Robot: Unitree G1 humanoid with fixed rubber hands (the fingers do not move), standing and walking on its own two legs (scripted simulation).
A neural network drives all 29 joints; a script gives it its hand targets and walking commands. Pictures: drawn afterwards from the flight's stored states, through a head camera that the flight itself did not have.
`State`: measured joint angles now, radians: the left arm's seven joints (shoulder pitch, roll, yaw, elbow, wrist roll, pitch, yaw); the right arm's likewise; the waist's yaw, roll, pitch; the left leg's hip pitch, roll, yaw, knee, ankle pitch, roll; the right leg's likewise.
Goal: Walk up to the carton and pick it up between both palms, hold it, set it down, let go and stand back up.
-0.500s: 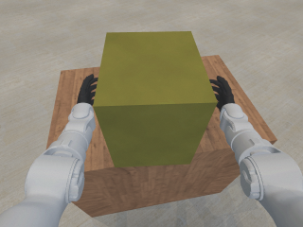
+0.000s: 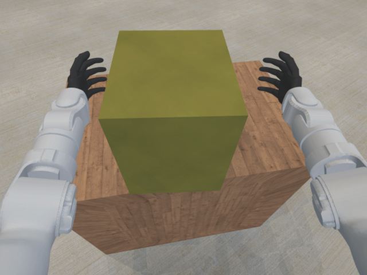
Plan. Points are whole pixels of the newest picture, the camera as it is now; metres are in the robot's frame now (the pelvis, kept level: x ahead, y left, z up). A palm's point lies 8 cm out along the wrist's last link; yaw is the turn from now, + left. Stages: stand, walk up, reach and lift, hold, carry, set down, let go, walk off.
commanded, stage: set down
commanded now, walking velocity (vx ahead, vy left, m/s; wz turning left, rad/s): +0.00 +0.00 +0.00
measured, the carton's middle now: (173, 116) +0.49 +0.04 +0.04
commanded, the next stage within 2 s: none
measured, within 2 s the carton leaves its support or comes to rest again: neither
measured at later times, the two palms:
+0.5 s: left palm (54, 52) +0.46 +0.24 +0.24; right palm (311, 55) +0.46 -0.21 +0.24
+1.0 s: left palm (52, 83) +0.43 +0.25 +0.20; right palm (311, 85) +0.43 -0.22 +0.20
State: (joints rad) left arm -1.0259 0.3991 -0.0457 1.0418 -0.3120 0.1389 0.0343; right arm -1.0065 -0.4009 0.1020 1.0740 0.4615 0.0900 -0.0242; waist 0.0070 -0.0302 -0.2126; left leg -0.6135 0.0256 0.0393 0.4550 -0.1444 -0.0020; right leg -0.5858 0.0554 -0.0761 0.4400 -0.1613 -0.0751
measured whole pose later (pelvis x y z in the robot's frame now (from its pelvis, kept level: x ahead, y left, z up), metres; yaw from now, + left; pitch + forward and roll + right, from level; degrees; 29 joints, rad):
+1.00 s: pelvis +0.01 +0.01 +0.01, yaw +0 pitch +4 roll -1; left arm -0.81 0.46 0.10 0.54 -0.25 0.56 0.01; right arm -0.84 -0.45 0.03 0.75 0.49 0.36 -0.02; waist -0.03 -0.03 -0.06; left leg -0.29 0.01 0.02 0.37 -0.15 0.01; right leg -0.24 0.06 -0.06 0.31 -0.15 -0.06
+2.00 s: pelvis +0.03 +0.02 +0.02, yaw -1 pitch +1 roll +0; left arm -0.05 0.26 0.09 0.18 -0.20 0.18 0.02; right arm -0.02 -0.30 -0.06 0.21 0.31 0.09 0.02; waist 0.02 -0.01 -0.02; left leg -0.17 0.00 0.04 0.32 -0.18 0.02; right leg -0.15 0.05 -0.01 0.30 -0.18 -0.05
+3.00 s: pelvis +0.03 +0.01 +0.01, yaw -2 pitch -5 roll +0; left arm 0.15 0.23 -0.01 0.59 -0.13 -0.18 0.03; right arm 0.16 -0.19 0.03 0.67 0.16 -0.29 0.02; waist 0.03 -0.04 0.02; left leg -0.07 -0.01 0.04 0.37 -0.22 0.01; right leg -0.06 0.05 0.00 0.38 -0.24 -0.06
